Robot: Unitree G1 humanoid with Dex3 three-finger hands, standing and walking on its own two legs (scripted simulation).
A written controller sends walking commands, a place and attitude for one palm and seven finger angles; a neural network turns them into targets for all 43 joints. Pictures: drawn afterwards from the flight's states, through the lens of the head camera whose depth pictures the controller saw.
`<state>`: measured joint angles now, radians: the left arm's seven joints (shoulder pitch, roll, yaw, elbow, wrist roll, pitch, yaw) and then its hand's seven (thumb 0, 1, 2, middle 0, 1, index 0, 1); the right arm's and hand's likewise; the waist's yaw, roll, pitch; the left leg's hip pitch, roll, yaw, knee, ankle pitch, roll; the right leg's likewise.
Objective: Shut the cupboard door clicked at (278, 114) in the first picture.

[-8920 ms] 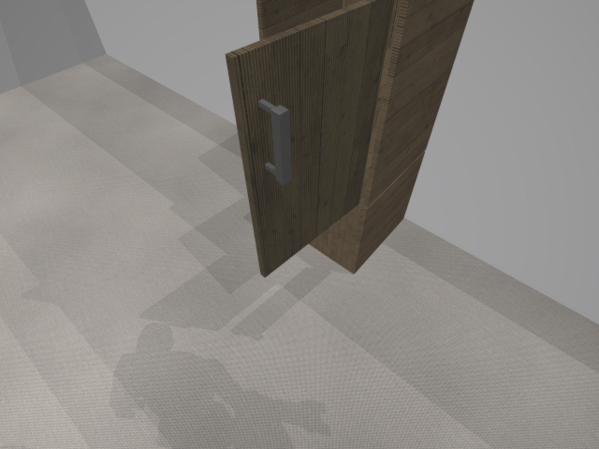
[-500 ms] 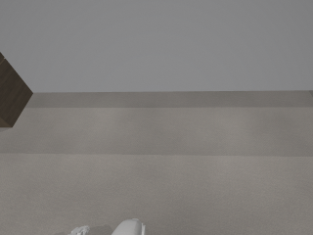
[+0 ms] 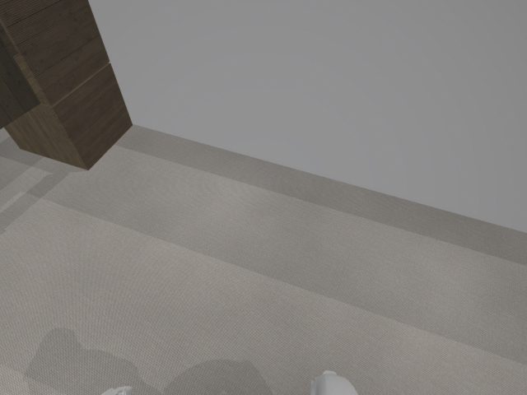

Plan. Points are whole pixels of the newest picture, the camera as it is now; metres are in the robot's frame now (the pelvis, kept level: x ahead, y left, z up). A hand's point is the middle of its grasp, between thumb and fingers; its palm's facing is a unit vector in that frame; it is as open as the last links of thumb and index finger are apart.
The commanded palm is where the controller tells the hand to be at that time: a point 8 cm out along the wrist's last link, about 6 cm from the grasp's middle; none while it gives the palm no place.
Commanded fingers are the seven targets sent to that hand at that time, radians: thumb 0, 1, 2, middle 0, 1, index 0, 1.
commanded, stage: walk to a spot facing it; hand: left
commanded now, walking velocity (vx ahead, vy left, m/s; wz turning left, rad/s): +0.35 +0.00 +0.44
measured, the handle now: out of the picture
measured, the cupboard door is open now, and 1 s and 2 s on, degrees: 85 85 85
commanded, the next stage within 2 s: turn to face it in 1.54 s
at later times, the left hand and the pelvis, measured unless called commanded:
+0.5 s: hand out of the picture +0.12 +0.13 -0.16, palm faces +0.31 -0.92 -0.23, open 7.2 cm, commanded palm none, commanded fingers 0.00 0.90 0.90 -0.20 -0.30 -0.20 -0.30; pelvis +0.19 -0.05 +0.00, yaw +17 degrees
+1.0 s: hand (140, 257) +0.40 +0.29 -0.17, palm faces +0.36 -0.91 -0.18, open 7.3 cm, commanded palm none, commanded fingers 0.00 0.90 0.90 -0.20 -0.30 -0.20 -0.30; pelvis +0.39 +0.08 +0.00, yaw +21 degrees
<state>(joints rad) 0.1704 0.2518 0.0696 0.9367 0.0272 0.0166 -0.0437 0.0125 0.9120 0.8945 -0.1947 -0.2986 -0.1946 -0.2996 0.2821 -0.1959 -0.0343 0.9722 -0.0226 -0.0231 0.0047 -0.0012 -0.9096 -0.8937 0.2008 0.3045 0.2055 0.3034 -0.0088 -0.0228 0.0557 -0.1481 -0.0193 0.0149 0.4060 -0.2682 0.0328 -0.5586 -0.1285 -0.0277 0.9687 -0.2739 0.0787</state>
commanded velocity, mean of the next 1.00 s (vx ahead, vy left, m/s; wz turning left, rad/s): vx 0.36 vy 0.00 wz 0.25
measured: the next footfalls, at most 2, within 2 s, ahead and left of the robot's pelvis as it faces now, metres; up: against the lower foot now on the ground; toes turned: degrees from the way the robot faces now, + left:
right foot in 0.16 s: +0.18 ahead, -0.15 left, +0.00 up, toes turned -2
left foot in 0.68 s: +0.36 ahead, +0.14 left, +0.00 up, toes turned +28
